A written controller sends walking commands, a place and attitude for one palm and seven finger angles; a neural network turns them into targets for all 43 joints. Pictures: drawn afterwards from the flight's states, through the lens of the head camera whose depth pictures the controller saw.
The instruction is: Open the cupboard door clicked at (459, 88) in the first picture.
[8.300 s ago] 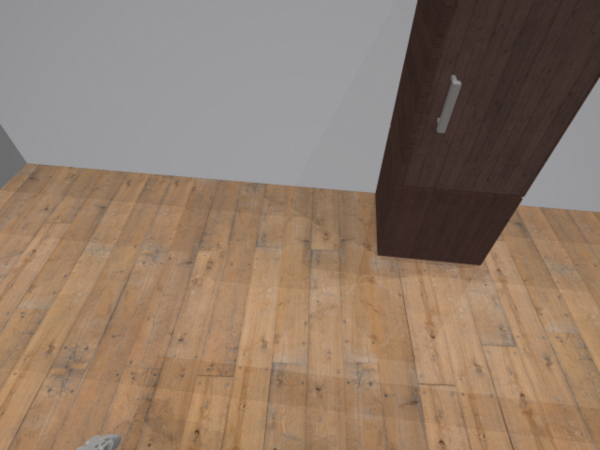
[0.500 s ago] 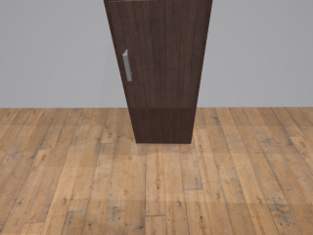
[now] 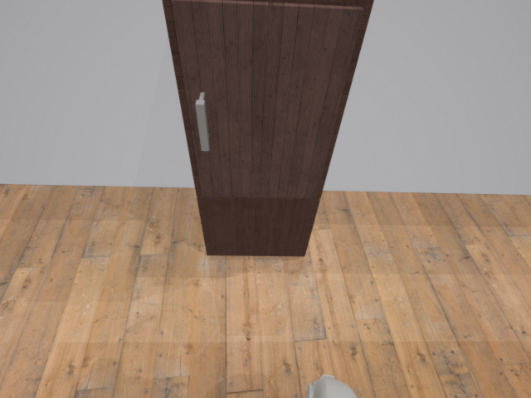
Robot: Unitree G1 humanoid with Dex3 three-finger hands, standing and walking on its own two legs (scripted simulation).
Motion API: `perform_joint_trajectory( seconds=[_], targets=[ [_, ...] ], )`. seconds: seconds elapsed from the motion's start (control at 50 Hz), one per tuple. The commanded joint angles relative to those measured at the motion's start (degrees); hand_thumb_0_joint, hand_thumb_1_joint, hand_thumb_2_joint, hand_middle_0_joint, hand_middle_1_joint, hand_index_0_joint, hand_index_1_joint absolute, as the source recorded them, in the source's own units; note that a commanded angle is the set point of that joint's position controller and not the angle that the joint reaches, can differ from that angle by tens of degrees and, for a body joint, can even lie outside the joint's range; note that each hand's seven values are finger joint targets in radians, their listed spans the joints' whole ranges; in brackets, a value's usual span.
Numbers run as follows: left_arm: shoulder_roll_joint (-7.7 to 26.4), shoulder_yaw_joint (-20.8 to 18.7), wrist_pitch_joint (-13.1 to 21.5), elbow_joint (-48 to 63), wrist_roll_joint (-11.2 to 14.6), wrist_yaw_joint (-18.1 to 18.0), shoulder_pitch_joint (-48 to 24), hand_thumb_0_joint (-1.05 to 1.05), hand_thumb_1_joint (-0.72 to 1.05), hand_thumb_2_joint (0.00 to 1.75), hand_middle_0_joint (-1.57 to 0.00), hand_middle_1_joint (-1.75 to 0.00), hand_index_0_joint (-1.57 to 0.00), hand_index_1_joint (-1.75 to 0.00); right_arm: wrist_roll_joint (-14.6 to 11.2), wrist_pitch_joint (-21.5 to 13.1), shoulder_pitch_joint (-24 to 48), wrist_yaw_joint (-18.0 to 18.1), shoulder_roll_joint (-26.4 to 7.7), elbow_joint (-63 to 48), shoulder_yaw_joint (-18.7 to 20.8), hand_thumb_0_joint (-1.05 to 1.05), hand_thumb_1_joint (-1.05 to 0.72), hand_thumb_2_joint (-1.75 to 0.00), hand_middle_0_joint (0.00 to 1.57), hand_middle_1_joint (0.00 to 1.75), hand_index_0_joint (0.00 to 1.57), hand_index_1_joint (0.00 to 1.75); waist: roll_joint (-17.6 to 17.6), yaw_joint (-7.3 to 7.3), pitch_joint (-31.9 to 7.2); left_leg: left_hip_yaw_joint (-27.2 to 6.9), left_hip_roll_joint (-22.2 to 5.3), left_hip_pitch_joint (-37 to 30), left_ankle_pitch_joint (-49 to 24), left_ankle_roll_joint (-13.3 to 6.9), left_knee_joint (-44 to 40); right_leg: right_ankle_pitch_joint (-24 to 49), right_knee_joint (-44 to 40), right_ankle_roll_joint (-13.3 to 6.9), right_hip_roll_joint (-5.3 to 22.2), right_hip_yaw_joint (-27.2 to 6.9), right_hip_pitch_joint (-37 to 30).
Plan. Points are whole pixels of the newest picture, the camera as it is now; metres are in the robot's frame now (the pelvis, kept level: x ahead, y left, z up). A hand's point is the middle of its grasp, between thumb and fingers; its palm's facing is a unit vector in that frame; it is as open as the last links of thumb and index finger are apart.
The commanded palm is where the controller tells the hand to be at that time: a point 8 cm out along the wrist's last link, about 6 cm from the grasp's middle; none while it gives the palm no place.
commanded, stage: take the last steps up to it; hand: left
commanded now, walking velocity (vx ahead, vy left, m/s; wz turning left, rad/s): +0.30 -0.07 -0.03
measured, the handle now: (203, 122) +0.74 +0.20 -0.03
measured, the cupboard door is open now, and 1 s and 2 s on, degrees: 0 0 0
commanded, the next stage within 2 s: come to a stop and stand still in 0.34 s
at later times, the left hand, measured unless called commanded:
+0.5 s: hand (197, 368) +0.21 +0.13 -0.18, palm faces +0.06 -0.98 -0.18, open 7.2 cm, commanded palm none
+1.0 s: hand (201, 369) +0.20 +0.12 -0.18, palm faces +0.04 -0.96 -0.29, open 7.4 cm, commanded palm none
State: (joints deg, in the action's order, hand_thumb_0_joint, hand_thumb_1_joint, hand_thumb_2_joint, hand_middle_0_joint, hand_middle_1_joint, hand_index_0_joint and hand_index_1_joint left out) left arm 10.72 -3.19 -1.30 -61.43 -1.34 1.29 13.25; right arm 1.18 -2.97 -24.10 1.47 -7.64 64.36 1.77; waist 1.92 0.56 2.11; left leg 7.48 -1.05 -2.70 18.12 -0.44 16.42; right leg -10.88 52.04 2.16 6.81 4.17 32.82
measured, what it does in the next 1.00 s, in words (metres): walks ahead: right foot, then left foot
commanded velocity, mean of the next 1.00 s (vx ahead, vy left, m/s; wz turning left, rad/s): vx -0.01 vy -0.03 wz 0.02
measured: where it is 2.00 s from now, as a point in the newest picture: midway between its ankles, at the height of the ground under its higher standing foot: outside the picture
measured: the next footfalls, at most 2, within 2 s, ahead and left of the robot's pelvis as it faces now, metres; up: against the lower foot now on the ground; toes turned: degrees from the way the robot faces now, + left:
right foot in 0.14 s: +0.20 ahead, -0.15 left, +0.00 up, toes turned -9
left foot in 0.54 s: +0.32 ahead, +0.07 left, +0.00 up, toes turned +7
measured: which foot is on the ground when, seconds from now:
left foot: down 0.00-0.16, up 0.18-0.52, down 0.54-0.98, up 1.00-1.00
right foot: up 0.00-0.12, down 0.14-0.56, up 0.58-0.94, down 0.96-1.00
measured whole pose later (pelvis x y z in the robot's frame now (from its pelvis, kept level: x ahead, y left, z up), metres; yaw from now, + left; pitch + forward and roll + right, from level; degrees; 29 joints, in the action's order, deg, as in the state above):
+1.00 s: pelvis +0.16 -0.08 -0.02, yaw -1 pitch -1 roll +1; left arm 10.7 -2.7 -1.9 -56.8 -1.7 -1.8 14.2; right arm 0.9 3.7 -8.7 0.3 -11.1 58.0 4.5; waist -2.3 -0.3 2.5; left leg 4.0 -4.1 25.8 15.1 0.9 35.8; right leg -21.3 36.2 0.1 2.9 3.7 14.8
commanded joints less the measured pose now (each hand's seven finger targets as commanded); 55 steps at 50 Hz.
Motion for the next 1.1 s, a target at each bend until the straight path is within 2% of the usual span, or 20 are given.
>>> perform_joint_trajectory(
  seconds=[0.0,0.04,0.08,0.1,0.12,0.14,0.2,0.28,0.44,0.48,0.52,0.58,0.72,0.9,0.92,0.94,0.96,0.98,1.02,1.08],
  targets=[
    [0.88,-0.09,2.21,6.15,0.35,0.59,-8.93,0.0,0.9,0.9,-0.2,-0.3,-0.2,-0.3,0.75,-0.86,-4.06,0.7,-8.85,-0.77,1.97,0.0,-0.9,-0.9,0.2,0.3,0.2,0.3,-10.56,2.35,8.08,-6.21,-15.91,3.01,-26.21,-7.62,-3.45,-1.23,-10.79,-1.82,-1.03,2.14,1.67],
    [1.6,-0.34,2.68,5.96,0.36,0.54,-7.64,0.0,0.9,0.9,-0.2,-0.3,-0.2,-0.3,0.82,-0.66,-3.39,0.64,-9.56,-0.55,2.18,0.0,-0.9,-0.9,0.2,0.3,0.2,0.3,-10.33,1.23,6.29,-5.63,-16.36,4.18,-31.41,-7.08,0.11,-2.69,-14.66,-3.29,-2.99,3.35,-5.59],
    [3.82,-0.97,3.61,2.6,0.21,0.21,3.28,0.0,0.9,0.9,-0.2,-0.3,-0.2,-0.3,0.37,-0.45,-2.45,0.44,-10.15,-0.27,2.22,0.0,-0.9,-0.9,0.2,0.3,0.2,0.3,-6.31,-4.04,0.05,-2.95,-13.45,6.54,-39.55,-4.75,13.59,0.74,-21.68,-4.62,-6.38,5.59,-21.81],
    [7.12,-1.97,4.47,-0.24,-0.19,-0.26,12.16,0.0,0.9,0.9,-0.2,-0.3,-0.2,-0.3,-0.23,-0.69,-2.35,-0.01,-9.17,-0.54,2.16,0.0,-0.9,-0.9,0.2,0.3,0.2,0.3,-2.59,-7.95,-5.87,-1.15,-10.83,15.53,-32.9,-2.71,25.98,3.43,-22.86,-6.32,-2.26,0.39,-37.06],
    [13.78,-3.69,5.05,-1.87,-0.44,-1.2,19.27,0.0,0.9,0.9,-0.2,-0.3,-0.2,-0.3,-1.12,-1.04,-4.94,-0.35,-4.72,-1.95,1.46,0.0,-0.9,-0.9,0.2,0.3,0.2,0.3,13.02,-9.16,-14.03,1.54,-2.02,30.43,2.44,-0.11,46.42,10.24,-27.18,-12.52,14.85,-22.85,-50.53],
    [16.31,-3.64,4.7,-2.0,0.86,-1.37,19.57,0.0,0.9,0.9,-0.2,-0.3,-0.2,-0.3,-1.52,-0.65,-3.01,-0.12,-5.76,-3.47,1.35,0.0,-0.9,-0.9,0.2,0.3,0.2,0.3,11.54,-8.54,-15.75,-5.09,-0.7,33.53,16.79,-0.87,58.57,8.66,-33.53,-16.99,20.76,-30.99,-46.78],
    [8.32,-1.66,4.32,2.56,0.67,-2.15,3.35,0.0,0.9,0.9,-0.2,-0.3,-0.2,-0.3,-0.15,0.41,3.93,-0.8,-4.65,-4.39,1.84,0.0,-0.9,-0.9,0.2,0.3,0.2,0.3,1.93,-3.12,-1.39,-8.87,-7.19,35.88,3.96,-1.14,59.86,-6.22,-38.44,-13.2,14.4,-18.77,-24.54],
    [4.29,0.03,5.18,2.76,0.04,-2.34,-0.24,0.0,0.9,0.9,-0.2,-0.3,-0.2,-0.3,0.42,2.43,-1.14,-1.25,-2.1,-2.62,1.41,0.0,-0.9,-0.9,0.2,0.3,0.2,0.3,4.05,1.99,-0.04,-5.51,-6.87,28.65,-0.04,1.06,47.3,4.32,-40.38,-10.44,8.73,-4.79,-14.99],
    [4.95,-0.03,5.22,0.54,0.18,-2.29,4.65,0.0,0.9,0.9,-0.2,-0.3,-0.2,-0.3,0.08,1.13,10.19,-1.82,-2.24,-6.4,0.5,0.0,-0.9,-0.9,0.2,0.3,0.2,0.3,4.14,-1.0,1.01,-2.42,-4.42,25.68,-3.52,1.86,23.32,17.44,-36.41,-11.37,8.07,-3.66,-22.59],
    [3.84,0.69,4.23,0.21,0.45,-2.9,3.27,0.0,0.9,0.9,-0.2,-0.3,-0.2,-0.3,-0.12,1.07,7.9,-1.08,-2.4,-4.84,-0.18,0.0,-0.9,-0.9,0.2,0.3,0.2,0.3,2.08,0.8,0.03,-3.31,-3.7,16.0,-13.42,2.13,12.92,20.65,-30.54,-8.64,5.23,-0.98,-20.94],
    [1.55,1.54,3.13,-0.23,1.0,-3.43,7.18,0.0,0.9,0.9,-0.2,-0.3,-0.2,-0.3,-0.15,0.43,5.23,-0.36,-7.43,-3.81,0.14,0.0,-0.9,-0.9,0.2,0.3,0.2,0.3,-7.88,0.08,-4.72,-9.75,-11.21,4.55,-45.29,-0.89,10.13,9.15,-24.16,-3.27,0.16,0.37,-17.72],
    [3.03,1.65,0.83,-0.09,1.14,-4.16,9.51,0.0,0.9,0.9,-0.2,-0.3,-0.2,-0.3,-0.97,1.86,8.39,1.3,-11.04,-4.63,0.96,0.0,-0.9,-0.9,0.2,0.3,0.2,0.3,-19.69,-0.48,-3.08,-16.58,-19.93,7.93,-61.32,-8.83,4.59,-19.62,-11.9,-0.22,-3.29,0.72,-16.95],
    [3.05,-0.77,-0.89,3.82,0.45,-3.4,6.79,0.0,0.9,0.9,-0.2,-0.3,-0.2,-0.3,-0.33,3.62,13.63,1.6,-12.14,-8.46,3.32,0.0,-0.9,-0.9,0.2,0.3,0.2,0.3,-6.47,-0.12,-10.3,-11.81,-19.98,6.17,-46.08,-11.34,6.09,-18.49,12.4,0.58,-3.99,-5.12,-6.59],
    [1.75,-0.5,-0.68,3.05,0.06,-2.79,13.09,0.0,0.9,0.9,-0.2,-0.3,-0.2,-0.3,0.25,5.0,17.19,-0.42,-11.21,-9.88,4.05,0.0,-0.9,-0.9,0.2,0.3,0.2,0.3,-10.86,-3.08,-4.06,-11.51,-12.78,28.16,8.04,-4.48,0.62,-8.69,-20.92,-1.74,-5.1,2.37,-26.68],
    [4.0,-0.72,-0.4,2.77,-0.51,-2.92,14.82,0.0,0.9,0.9,-0.2,-0.3,-0.2,-0.3,-0.1,5.41,16.56,-0.58,-9.01,-10.16,3.81,0.0,-0.9,-0.9,0.2,0.3,0.2,0.3,-2.92,-3.64,-1.9,-8.42,-8.17,32.02,11.2,-1.61,7.36,-9.05,-29.79,-2.54,-2.19,-1.62,-27.75],
    [8.48,-1.0,0.23,4.51,-1.09,-3.09,11.73,0.0,0.9,0.9,-0.2,-0.3,-0.2,-0.3,-0.74,6.07,15.69,-1.04,-4.46,-11.45,3.11,0.0,-0.9,-0.9,0.2,0.3,0.2,0.3,12.79,-2.1,1.72,-4.01,-1.71,34.03,10.97,2.33,20.97,-25.07,-41.9,-7.57,10.57,-20.66,-18.0],
    [10.76,-0.79,-0.36,7.45,-0.73,-3.16,5.08,0.0,0.9,0.9,-0.2,-0.3,-0.2,-0.3,-0.5,6.39,18.5,-1.38,-5.39,-12.7,3.18,0.0,-0.9,-0.9,0.2,0.3,0.2,0.3,11.2,-2.55,4.5,-6.77,-0.84,29.2,10.78,1.58,31.9,-30.78,-46.96,-11.61,15.95,-24.26,-4.71],
    [10.62,-1.3,0.4,8.32,-0.71,-3.58,1.46,0.0,0.9,0.9,-0.2,-0.3,-0.2,-0.3,-0.21,6.8,18.25,-1.3,-5.42,-12.7,2.98,0.0,-0.9,-0.9,0.2,0.3,0.2,0.3,14.65,-1.46,4.81,-9.63,-1.22,28.62,9.06,0.69,36.27,-29.21,-47.22,-11.64,14.21,-26.1,-1.64],
    [8.19,-0.59,0.76,8.78,-0.57,-3.41,-4.75,0.0,0.9,0.9,-0.2,-0.3,-0.2,-0.3,-0.1,6.34,12.11,-1.37,-6.17,-9.06,3.09,0.0,-0.9,-0.9,0.2,0.3,0.2,0.3,9.17,2.11,4.72,-8.82,-1.06,26.85,4.03,0.47,41.11,-18.34,-42.27,-9.46,8.38,-14.26,-3.74],
    [6.13,0.01,1.48,7.02,-0.12,-3.16,-1.13,0.0,0.9,0.9,-0.2,-0.3,-0.2,-0.3,-0.35,5.18,9.19,-1.16,-5.36,-6.98,2.34,0.0,-0.9,-0.9,0.2,0.3,0.2,0.3,5.86,0.82,2.02,-6.66,-1.33,25.87,2.86,1.27,36.35,-4.88,-37.97,-9.2,6.02,-8.97,-12.67]
  ],
)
